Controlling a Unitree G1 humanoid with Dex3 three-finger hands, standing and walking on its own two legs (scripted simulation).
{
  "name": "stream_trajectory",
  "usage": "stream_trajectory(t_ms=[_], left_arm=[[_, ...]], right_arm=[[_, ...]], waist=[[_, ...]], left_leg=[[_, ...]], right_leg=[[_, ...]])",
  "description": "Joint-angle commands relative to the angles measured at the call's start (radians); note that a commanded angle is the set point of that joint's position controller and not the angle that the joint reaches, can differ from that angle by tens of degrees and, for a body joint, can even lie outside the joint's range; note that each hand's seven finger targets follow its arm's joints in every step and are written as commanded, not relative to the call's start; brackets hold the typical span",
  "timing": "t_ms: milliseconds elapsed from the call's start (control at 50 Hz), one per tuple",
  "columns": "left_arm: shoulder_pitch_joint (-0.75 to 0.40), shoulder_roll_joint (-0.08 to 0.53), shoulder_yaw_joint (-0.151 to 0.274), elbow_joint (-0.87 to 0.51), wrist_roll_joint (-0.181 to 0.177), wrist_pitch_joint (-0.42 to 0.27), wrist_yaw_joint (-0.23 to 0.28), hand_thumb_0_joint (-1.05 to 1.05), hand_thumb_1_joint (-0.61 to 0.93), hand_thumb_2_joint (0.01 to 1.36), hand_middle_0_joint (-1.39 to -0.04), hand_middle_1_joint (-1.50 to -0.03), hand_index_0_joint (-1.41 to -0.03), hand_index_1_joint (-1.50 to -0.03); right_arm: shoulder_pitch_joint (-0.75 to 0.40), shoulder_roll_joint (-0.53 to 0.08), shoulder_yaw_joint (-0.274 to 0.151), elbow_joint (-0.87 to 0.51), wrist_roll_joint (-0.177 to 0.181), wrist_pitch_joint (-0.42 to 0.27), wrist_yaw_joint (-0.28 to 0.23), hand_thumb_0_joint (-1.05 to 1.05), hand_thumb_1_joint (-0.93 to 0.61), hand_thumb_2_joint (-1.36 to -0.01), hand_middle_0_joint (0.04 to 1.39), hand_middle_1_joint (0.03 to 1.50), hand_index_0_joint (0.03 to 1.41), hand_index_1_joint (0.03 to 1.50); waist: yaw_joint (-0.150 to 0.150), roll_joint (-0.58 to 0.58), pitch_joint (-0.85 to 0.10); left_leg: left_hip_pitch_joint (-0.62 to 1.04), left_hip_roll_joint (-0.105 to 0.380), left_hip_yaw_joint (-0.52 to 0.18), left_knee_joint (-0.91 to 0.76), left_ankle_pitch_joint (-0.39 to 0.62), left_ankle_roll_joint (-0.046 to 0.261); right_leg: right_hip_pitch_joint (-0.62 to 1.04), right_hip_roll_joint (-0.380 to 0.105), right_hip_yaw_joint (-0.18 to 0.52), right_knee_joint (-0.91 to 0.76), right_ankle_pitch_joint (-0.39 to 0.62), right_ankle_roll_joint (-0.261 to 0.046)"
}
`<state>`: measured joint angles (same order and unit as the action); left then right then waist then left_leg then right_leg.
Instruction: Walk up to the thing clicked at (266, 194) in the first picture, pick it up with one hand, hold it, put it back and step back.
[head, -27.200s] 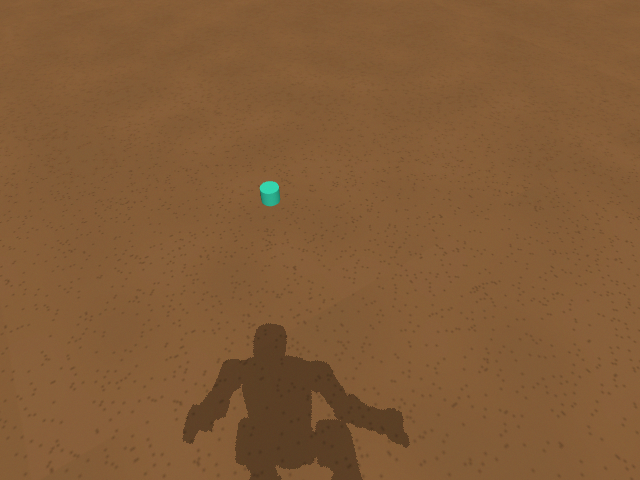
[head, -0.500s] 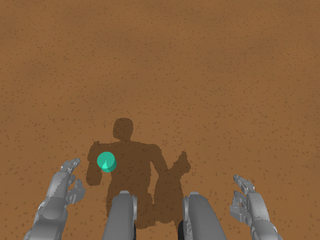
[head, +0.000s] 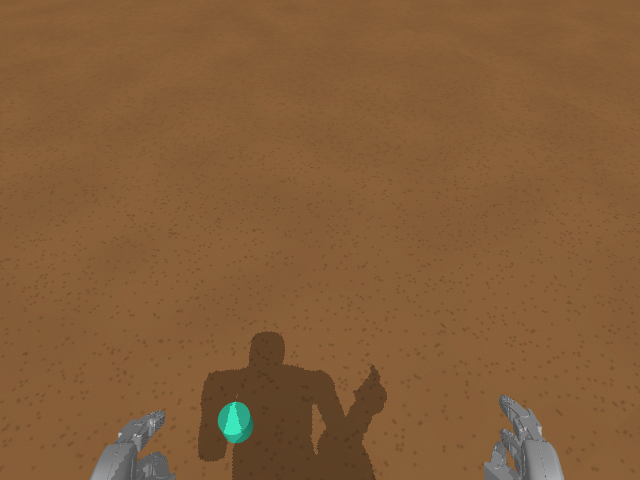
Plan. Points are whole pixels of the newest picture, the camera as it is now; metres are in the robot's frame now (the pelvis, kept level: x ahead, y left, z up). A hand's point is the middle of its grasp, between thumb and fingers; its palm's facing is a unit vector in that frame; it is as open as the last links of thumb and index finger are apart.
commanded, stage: home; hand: left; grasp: from above
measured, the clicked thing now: (236, 422) +0.43 +0.23 -0.68
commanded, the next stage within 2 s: stand in 1.92 s
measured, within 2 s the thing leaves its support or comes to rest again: neither
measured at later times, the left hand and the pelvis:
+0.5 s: hand out of the picture +0.16 +0.18 -0.05, palm faces +0.06 -0.98 -0.21, open 7.4 cm; pelvis +0.00 +0.00 +0.00, yaw +0 degrees
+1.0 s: hand out of the picture +0.16 +0.18 -0.05, palm faces +0.05 -0.98 -0.21, open 7.4 cm; pelvis +0.00 +0.00 +0.00, yaw +0 degrees
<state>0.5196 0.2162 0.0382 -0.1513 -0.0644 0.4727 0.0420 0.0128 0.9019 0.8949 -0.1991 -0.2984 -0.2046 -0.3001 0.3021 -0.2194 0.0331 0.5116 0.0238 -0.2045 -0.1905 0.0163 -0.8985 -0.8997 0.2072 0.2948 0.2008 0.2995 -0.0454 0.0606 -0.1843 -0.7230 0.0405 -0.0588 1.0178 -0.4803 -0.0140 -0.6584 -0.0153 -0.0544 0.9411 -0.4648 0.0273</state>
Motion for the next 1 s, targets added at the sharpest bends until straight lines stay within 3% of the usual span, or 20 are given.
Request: stream_trajectory(t_ms=[0, 80, 460, 980], left_arm=[[-0.058, 0.103, 0.05, -0.162, 0.016, -0.046, -0.014, 0.0, 0.9, 0.9, -0.2, -0.299, -0.2, -0.299], [-0.072, 0.111, 0.06, -0.17, 0.022, -0.052, -0.019, 0.0, 0.899, 0.899, -0.2, -0.299, -0.2, -0.299], [-0.051, 0.106, 0.051, -0.165, 0.023, -0.064, -0.014, 0.0, 0.898, 0.899, -0.2, -0.299, -0.2, -0.299], [-0.065, 0.11, 0.05, -0.172, 0.017, -0.055, -0.018, 0.0, 0.9, 0.9, -0.2, -0.299, -0.2, -0.299]], right_arm=[[-0.074, -0.119, -0.052, -0.15, -0.014, -0.076, -0.007, 0.0, -0.9, -0.9, 0.2, 0.3, 0.2, 0.3], [-0.089, -0.12, -0.051, -0.146, -0.017, -0.09, -0.005, 0.0, -0.9, -0.9, 0.2, 0.3, 0.2, 0.3], [-0.095, -0.12, -0.051, -0.121, -0.018, -0.1, -0.007, 0.0, -0.9, -0.9, 0.2, 0.3, 0.2, 0.3], [-0.099, -0.121, -0.052, -0.13, -0.014, -0.1, -0.006, 0.0, -0.9, -0.9, 0.2, 0.3, 0.2, 0.3]], waist=[[-0.014, -0.047, -0.018], [-0.005, -0.026, -0.02], [0.01, -0.021, -0.054], [0.01, -0.012, -0.028]], left_leg=[[0.11, -0.044, 0.029, -0.17, 0.178, 0.031], [0.117, -0.047, 0.032, -0.182, 0.13, 0.03], [0.141, -0.036, 0.015, -0.18, 0.219, 0.021], [0.115, -0.037, 0.022, -0.186, 0.136, 0.024]], right_leg=[[0.036, 0.036, -0.025, -0.17, 0.159, -0.019], [0.037, 0.031, -0.021, -0.178, 0.118, -0.019], [0.067, 0.04, -0.03, -0.142, 0.188, -0.024], [0.042, 0.034, -0.021, -0.158, 0.116, -0.023]])
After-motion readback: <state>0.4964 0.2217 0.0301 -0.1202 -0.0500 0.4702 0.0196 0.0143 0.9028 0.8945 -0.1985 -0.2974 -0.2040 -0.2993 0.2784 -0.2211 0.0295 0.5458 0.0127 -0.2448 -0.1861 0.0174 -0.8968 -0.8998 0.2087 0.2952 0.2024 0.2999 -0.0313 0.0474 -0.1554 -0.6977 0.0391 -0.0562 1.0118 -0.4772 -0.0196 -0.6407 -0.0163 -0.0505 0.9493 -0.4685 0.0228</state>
